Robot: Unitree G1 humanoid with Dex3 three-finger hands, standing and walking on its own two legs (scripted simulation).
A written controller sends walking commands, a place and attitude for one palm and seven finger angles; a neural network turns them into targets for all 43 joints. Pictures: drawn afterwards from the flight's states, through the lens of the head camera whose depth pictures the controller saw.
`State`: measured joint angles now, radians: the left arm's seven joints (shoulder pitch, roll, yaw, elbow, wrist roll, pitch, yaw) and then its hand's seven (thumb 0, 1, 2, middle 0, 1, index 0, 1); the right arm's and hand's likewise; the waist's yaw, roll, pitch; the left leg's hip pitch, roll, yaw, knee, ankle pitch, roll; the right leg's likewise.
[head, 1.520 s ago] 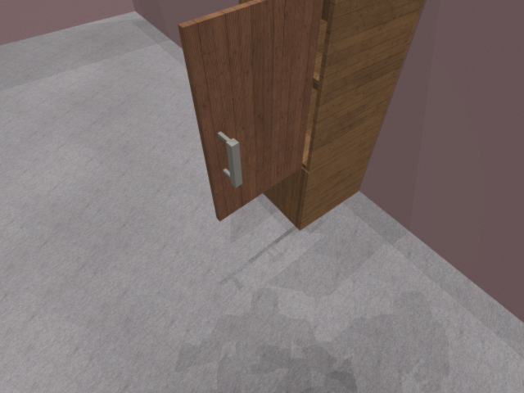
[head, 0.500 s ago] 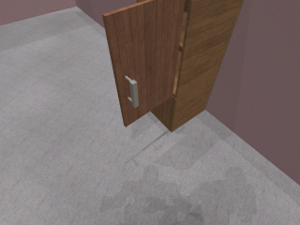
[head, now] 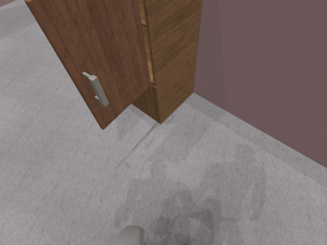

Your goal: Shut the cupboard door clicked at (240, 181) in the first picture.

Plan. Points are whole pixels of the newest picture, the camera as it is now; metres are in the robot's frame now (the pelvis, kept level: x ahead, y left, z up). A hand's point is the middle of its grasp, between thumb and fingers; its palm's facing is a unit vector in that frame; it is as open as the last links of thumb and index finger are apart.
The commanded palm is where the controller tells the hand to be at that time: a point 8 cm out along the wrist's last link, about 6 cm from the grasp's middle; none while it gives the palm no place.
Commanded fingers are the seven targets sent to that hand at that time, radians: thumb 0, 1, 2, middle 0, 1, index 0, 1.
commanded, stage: walk around to get in front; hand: left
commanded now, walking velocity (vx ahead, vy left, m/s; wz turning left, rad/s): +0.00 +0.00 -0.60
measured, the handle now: (95, 89) +0.62 +0.32 -0.08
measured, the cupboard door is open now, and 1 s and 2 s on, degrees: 94 94 94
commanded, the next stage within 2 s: none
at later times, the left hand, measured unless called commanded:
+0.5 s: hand (92, 235) +0.14 +0.23 -0.16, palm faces -0.21 -0.94 -0.26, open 7.4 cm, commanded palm none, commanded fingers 0.00 0.90 0.90 -0.20 -0.30 -0.20 -0.30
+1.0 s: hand (142, 209) +0.22 +0.10 -0.17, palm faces -0.58 -0.79 -0.19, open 7.4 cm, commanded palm none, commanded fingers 0.00 0.90 0.90 -0.20 -0.30 -0.20 -0.30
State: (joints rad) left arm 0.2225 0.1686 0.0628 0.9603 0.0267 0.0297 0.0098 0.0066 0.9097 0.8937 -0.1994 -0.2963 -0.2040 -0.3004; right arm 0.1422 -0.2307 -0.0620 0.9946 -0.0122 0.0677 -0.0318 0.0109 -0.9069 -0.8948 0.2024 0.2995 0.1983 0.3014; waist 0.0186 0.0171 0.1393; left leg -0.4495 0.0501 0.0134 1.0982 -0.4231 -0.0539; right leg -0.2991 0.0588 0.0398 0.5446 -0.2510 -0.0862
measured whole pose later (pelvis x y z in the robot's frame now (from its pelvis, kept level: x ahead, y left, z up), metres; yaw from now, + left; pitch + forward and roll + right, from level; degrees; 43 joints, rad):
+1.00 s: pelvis +0.01 +0.00 +0.00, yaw -36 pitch +1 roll -1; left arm 0.11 0.25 0.08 0.88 0.03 0.07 -0.04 0.01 0.91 0.89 -0.20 -0.30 -0.20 -0.30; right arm 0.26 -0.22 -0.02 0.90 -0.04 0.01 -0.03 0.01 -0.91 -0.89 0.20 0.30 0.20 0.30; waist -0.01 -0.03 0.10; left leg -0.29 0.11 0.09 0.56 -0.29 -0.03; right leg -0.49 0.02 0.00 1.03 -0.49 0.04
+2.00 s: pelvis -0.02 -0.08 +0.00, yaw -73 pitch +2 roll +1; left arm 0.18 0.23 0.07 0.91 0.03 0.05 -0.01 0.01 0.91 0.89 -0.20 -0.30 -0.20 -0.30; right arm 0.14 -0.25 -0.05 0.88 0.00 0.04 -0.03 0.01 -0.91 -0.90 0.20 0.30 0.20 0.30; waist 0.01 -0.03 0.09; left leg -0.35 0.03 0.05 0.68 -0.37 -0.06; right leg -0.32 0.05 0.10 0.55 -0.26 -0.02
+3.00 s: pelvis -0.10 -0.18 -0.02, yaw -109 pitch +1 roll -1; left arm 0.10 0.26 0.08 0.89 0.03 0.00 -0.06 0.01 0.91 0.89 -0.20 -0.30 -0.20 -0.30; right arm 0.34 -0.26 -0.03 0.94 -0.03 0.01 0.00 0.01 -0.90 -0.89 0.20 0.30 0.20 0.30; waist -0.03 0.02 0.08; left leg -0.25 0.20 0.16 0.80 -0.51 -0.08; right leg -0.36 -0.04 -0.10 0.62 -0.26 -0.02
